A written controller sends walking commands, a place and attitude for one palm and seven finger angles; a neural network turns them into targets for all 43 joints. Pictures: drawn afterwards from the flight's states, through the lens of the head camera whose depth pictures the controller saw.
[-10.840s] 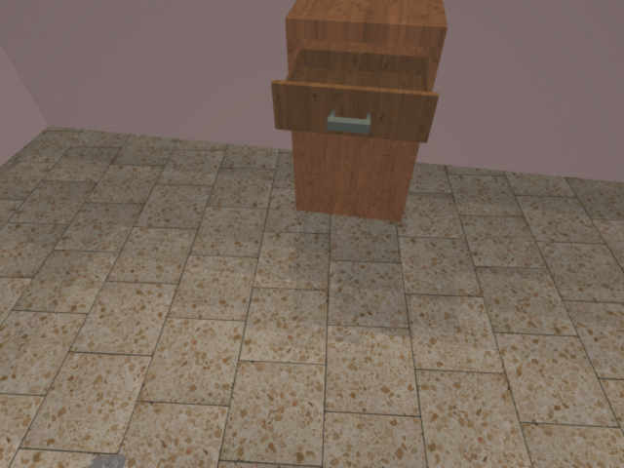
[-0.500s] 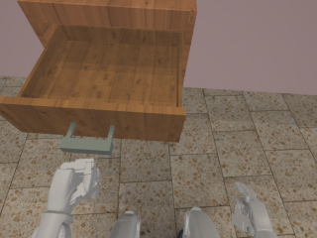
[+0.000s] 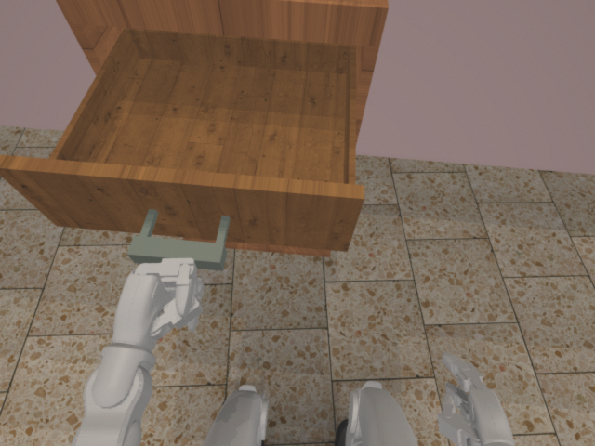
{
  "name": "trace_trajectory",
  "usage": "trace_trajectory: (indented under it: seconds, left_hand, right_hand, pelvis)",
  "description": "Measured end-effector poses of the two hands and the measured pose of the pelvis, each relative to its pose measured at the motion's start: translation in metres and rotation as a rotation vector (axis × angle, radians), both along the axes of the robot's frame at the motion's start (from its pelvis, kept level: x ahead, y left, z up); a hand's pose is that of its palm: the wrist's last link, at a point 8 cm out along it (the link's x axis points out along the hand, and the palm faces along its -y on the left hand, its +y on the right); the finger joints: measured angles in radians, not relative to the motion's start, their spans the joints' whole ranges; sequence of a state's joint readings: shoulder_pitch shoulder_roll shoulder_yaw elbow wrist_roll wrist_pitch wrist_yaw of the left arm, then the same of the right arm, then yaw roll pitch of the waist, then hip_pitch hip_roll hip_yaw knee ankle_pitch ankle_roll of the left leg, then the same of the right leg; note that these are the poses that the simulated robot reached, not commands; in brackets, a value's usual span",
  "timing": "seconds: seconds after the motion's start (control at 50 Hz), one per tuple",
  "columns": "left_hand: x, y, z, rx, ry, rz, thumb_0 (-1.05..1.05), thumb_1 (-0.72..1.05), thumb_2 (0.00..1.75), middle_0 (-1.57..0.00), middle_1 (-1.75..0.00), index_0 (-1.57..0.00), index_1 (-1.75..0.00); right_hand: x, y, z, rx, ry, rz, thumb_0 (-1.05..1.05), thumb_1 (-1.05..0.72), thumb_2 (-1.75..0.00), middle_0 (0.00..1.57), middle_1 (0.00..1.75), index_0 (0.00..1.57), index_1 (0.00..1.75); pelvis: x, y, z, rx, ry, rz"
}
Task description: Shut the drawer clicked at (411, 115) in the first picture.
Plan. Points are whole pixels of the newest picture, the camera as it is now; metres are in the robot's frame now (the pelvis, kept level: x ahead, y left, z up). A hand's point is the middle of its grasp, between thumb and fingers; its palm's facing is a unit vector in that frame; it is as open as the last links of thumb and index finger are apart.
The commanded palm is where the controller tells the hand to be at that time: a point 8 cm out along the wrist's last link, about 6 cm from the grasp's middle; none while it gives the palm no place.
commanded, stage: push the drawer shut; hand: left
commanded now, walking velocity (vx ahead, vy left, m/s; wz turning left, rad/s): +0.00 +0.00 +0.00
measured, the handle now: (183, 236) +0.37 +0.17 +0.04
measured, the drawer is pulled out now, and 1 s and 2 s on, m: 0.29 0.15 0.03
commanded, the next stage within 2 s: none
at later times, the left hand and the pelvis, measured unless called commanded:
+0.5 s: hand (212, 250) +0.35 +0.13 +0.03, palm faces -0.07 -1.00 -0.06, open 3.1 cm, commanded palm +0.36 +0.18 +0.04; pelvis -0.02 +0.00 +0.00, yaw +0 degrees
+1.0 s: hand (221, 209) +0.42 +0.13 +0.03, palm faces -0.05 -1.00 -0.07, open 3.0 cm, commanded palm +0.42 +0.18 +0.04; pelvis -0.01 -0.01 +0.01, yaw -1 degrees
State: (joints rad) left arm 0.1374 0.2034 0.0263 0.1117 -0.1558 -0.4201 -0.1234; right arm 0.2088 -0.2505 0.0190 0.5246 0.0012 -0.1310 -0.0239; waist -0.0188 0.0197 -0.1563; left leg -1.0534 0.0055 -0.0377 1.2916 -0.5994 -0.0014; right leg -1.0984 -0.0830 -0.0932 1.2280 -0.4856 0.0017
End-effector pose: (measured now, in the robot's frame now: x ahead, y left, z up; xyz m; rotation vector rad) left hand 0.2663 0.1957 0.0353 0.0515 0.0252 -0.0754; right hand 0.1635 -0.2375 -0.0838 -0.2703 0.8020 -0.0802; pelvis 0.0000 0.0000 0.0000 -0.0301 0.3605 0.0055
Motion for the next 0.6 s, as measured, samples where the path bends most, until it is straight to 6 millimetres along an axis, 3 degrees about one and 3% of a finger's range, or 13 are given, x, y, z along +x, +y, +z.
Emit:
trace_trajectory:
  seconds: [0.28,0.6]
  left_hand:
    - [0.038,-0.003,0.0,0.004,-0.01,-0.006,-0.04,0.84,1.01,-1.4,-1.6,-1.4,-1.6]
    - [0.083,-0.01,0.001,0.01,-0.02,0.015,-0.02,0.88,1.02,-1.4,-1.6,-1.4,-1.6]
  right_hand:
    - [-0.016,0.003,-0.003,-0.001,0.026,-0.012,0.01,-0.9,-0.89,0.2,0.3,0.21,0.3]
    - [-0.055,-0.012,-0.01,-0.013,0.146,-0.072,0.01,-0.9,-0.89,0.2,0.3,0.21,0.3]
  pelvis:
    - [-0.013,0.002,0.001,0.003,-0.009,0.003]
    - [-0.014,0.001,0.005,0.012,0.0,-0.009]
